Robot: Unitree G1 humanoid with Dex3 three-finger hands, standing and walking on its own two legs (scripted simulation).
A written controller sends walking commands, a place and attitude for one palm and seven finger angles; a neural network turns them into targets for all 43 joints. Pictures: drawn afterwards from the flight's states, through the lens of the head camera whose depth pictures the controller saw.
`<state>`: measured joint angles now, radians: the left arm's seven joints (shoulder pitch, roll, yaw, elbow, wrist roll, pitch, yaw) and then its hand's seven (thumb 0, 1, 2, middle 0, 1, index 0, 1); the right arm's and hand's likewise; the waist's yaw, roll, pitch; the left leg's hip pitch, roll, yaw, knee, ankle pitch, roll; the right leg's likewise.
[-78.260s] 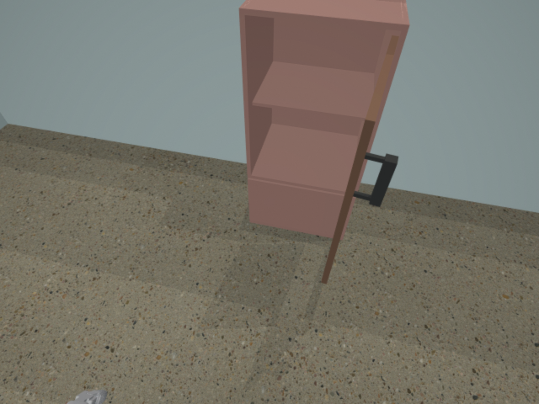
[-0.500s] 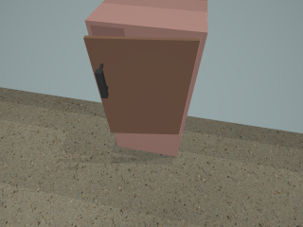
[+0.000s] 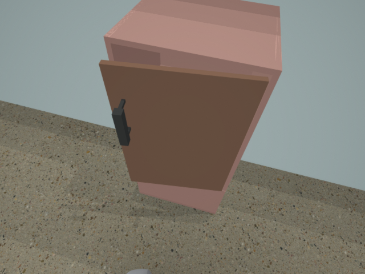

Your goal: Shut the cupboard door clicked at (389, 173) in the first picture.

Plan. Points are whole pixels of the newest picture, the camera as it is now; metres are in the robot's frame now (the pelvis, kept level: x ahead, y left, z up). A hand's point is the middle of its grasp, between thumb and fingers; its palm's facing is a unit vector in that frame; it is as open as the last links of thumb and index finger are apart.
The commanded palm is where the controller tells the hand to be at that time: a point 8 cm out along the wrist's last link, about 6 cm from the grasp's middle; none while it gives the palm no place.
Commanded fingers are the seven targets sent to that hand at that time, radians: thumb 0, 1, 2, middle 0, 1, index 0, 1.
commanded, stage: come to a stop and stand still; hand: left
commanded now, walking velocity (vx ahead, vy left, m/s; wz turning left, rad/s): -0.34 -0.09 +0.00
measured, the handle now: (123, 122) +0.49 +0.22 -0.01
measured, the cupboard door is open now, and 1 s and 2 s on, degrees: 9 9 9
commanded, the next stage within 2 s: look again from close up in 1.20 s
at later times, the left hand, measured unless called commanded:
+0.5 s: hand out of the picture +0.10 +0.20 -0.17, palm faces +0.06 -0.97 -0.25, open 7.4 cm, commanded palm none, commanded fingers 0.00 0.90 0.90 -0.20 -0.30 -0.20 -0.30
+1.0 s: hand out of the picture +0.02 +0.15 -0.15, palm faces -0.01 -0.97 -0.25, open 7.3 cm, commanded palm none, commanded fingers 0.00 0.90 0.90 -0.20 -0.30 -0.20 -0.30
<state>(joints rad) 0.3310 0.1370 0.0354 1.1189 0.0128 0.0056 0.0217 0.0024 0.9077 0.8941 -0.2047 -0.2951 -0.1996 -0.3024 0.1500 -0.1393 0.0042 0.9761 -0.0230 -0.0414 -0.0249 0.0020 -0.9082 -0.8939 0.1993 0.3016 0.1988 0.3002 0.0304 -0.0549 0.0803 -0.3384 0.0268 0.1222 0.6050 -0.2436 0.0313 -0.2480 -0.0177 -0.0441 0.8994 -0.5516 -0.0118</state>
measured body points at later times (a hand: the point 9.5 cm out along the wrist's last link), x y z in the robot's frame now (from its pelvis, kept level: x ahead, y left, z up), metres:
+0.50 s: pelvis +0.02 +0.00 +0.01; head +0.07 +0.02 +0.45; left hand +0.10 +0.25 -0.15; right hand +0.08 -0.26 -0.13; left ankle +0.01 +0.10 -0.72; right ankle +0.00 -0.12 -0.70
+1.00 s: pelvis -0.04 -0.03 +0.00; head -0.04 -0.05 +0.45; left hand +0.02 +0.20 -0.13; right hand -0.01 -0.26 -0.16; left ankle +0.01 +0.10 -0.72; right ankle -0.03 -0.15 -0.72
